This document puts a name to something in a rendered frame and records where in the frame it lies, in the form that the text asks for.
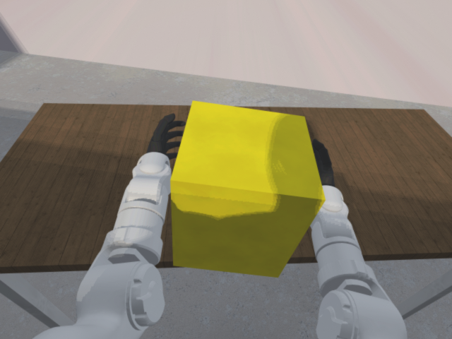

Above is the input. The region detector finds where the left robot upper arm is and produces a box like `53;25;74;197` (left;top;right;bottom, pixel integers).
33;261;165;339

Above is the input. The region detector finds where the carton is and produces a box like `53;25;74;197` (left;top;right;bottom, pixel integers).
170;101;326;278

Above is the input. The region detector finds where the right robot hand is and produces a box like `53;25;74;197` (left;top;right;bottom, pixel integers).
312;139;335;187

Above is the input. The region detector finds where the right robot forearm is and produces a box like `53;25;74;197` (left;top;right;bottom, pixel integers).
310;185;408;339

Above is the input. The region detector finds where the table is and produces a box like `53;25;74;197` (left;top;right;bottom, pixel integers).
0;103;452;328

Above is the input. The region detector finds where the left robot forearm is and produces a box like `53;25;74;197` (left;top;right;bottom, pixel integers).
76;152;172;316

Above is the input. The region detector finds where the right robot upper arm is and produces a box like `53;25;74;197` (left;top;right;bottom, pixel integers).
316;289;407;339

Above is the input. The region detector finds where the left robot hand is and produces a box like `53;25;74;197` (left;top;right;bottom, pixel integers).
147;113;186;160

